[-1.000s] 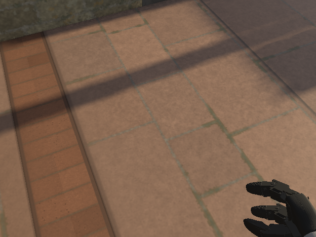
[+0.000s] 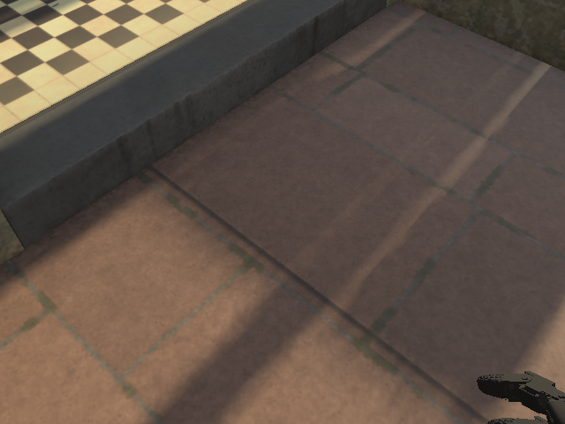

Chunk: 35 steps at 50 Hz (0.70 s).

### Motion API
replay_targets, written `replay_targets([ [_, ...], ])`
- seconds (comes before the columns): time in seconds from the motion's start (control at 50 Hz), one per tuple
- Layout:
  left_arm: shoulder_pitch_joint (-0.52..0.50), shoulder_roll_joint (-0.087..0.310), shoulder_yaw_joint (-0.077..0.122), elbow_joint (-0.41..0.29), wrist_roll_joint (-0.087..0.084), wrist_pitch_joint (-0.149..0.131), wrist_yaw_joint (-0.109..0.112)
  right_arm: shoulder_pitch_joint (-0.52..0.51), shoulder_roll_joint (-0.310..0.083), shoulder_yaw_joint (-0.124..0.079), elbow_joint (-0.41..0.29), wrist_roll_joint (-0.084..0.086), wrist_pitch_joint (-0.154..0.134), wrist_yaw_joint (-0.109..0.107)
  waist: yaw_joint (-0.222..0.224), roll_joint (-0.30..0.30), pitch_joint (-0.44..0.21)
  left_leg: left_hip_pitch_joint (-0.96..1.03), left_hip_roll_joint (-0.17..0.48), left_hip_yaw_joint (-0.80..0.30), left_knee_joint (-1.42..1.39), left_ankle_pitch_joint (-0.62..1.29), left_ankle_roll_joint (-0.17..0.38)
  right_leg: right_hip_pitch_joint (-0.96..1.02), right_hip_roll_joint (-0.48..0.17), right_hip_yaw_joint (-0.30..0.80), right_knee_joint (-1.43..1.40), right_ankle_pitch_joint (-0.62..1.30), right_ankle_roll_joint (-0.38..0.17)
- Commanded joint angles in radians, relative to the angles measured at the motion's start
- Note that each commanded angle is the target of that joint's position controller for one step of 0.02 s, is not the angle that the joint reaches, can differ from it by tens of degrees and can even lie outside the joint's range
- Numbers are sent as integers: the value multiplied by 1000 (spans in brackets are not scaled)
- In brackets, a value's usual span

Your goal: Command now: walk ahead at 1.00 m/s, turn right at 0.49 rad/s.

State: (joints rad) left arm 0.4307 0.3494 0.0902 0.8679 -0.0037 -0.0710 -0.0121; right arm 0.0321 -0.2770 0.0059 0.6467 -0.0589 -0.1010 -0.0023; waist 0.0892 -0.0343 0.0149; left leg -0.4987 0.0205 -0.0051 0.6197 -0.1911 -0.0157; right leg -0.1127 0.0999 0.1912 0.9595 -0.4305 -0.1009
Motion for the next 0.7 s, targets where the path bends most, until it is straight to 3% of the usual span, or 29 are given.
replay_targets([
  [0.02,-77,42,-23,-110,21,-11,-1,294,-166,-85,37,3,12,-2,-168,137,-147,676,350,-682,-379,-564,197,-677,-92,-80,438,128,-16],
  [0.04,-156,38,-25,-127,31,-10,-12,286,-123,-75,62,-1,10,5,-163,41,-68,552,289,-524,-376,-354,179,-639,-115,-78,372,163,-14],
  [0.06,-189,19,-30,-155,39,-6,-23,305,-115,-70,91,2,3,4,-140,93,-41,493,258,-432,-371,-216,175,-618,-130,-57,317,157,-10],
  [0.1,-202,-18,-44,-170,49,15,-37,350,-66,-55,145,19,-12,9,-104,123,-6,433,205,-320,-405,-107,152,-595,-133,-52,253,138,3],
  [0.12,-213,-22,-49,-187,49,21,-40,362,-79,-57,158,29,-21,12,-87,142,5,432,219,-305,-421,-50,165,-622,-133,-51,219,132,10],
  [0.18,-371,-8,-64,-261,56,18,-49,379,-105,-63,181,41,-32,14,-88,101,71,403,202,-171,-508,94,179,-684,-138,-92,39,253,30],
  [0.22,-456,-13,-80,-295,46,11,-66,371,-116,-63,188,47,-34,17,-88,90,99,321,156,-48,-579,194,157,-543,-138,-186,-185,397,27],
  [0.26,-502,-26,-92,-305,38,8,-75,411,-144,-65,211,56,-37,22,-100,84,116,291,166,-6,-654,330,157,-384,-123,-259,-288,484,2],
  [0.28,-494,-22,-92,-298,35,9,-71,420,-161,-66,220,58,-38,24,-94,78,104,350,167,22,-636,472,159,-367,-111,-275,-305,496,-9],
  [0.32,-462,14,-82,-286,49,6,-51,455,-205,-72,245,52,-30,16,-63,117,55,505,192,62,-475,944,144,-306,-58,-311,-349,402,-42],
  [0.34,-380,39,-71,-262,59,6,-38,468,-225,-75,257,47,-17,7,-19,144,-11,545,201,80,-322,1093,132,-207,-27,-315,-356,339,-59],
  [0.36,-188,68,-53,-198,58,8,-23,455,-239,-77,259,42,-1,-5,71,157,-115,512,196,95,-88,1133,119,2,-3,-310,-371,299,-76],
  [0.38,-1,119,-28,-143,71,9,-5,447,-217,-69,250,44,6,-10,156,134,-204,323,160,78,220,930,108,275,-87,-208,-377,251,-97],
  [0.4,65,213,-3,-129,89,6,13,508,-66,-39,209,45,6,3,85,-115,-333,34,28,66,631,31,105,525,-387,165,-411,-48,-116],
  [0.42,48,225,4,-150,72,11,11,553,-84,-44,181,79,2,2,43,-185,-463,-164,-66,-79,866,-278,116,594,-546,631,-608,-157,-160],
  [0.44,-31,155,-1,-136,53,9,10,414,-145,-60,164,70,4,-5,30,-46,-266,-255,10,-94,847,-147,128,446,-474,475,-651,-146,-134],
  [0.46,-83,96,-13,-123,49,-4,8,359,-119,-51,157,69,3,2,0,-4,-110,-249,46,-78,774,-73,123,265,-442,317,-683,-22,-122],
  [0.48,-119,62,-19,-113,53,-15,5,348,-95,-47,171,63,12,11,-40,36,-40,-202,79,-80,715,-51,118,137,-400,206,-721,80,-97],
  [0.52,-124,15,-32,-88,41,-34,6,399,-53,-43,196,40,51,32,-104,-17,1,-107,111,-82,662,-46,99,-19,-358,52,-791,147,-64],
  [0.54,-110,-11,-38,-71,31,-46,2,370,-44,-45,192,38,65,38,-112,-4,33,-128,123,-82,645,-41,97,-29,-340,-12,-808,222,-45],
  [0.56,-106,-2,-35,-56,18,-55,1,326,-29,-44,172,35,76,46,-121,-26,59,-177,131,-70,626,-20,91,-34,-340,-67,-840,252,-37],
  [0.58,-103,-6,-35,-48,15,-62,0,268,-29,-45,154,35,82,52,-116,-15,84,-219,136,-56,607,29,87,-34,-322,-136,-864,309,-21],
  [0.64,-101,-21,-41,-32,22,-74,-2,120,-7,-34,92,49,76,65,-114,-21,124,-220,105,27,421,217,99,-57,-245,-348,-878,585,26],
  [0.7,-66,15,-40,-15,13,-80,13,11,-12,-25,50,48,67,88,-102,15,135,-111,51,140,175,355,138,-12,-239,-451,-893,834,68],
])
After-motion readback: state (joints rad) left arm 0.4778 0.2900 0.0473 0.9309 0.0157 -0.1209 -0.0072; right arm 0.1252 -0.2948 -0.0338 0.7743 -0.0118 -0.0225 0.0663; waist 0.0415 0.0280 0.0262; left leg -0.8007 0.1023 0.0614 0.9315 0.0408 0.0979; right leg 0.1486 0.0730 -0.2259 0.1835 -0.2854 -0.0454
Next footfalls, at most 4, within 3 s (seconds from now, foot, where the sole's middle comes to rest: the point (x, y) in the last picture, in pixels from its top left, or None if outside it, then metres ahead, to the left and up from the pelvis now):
0.38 right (352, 400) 0.54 -0.10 -0.75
0.82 left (299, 239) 0.98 0.06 -0.75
1.32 right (320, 179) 1.23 0.01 -0.75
1.82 left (282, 240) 0.98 0.10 -0.75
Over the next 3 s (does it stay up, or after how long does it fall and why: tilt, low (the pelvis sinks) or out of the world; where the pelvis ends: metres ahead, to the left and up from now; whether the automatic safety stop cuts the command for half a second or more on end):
stays up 1.06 0.00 0.02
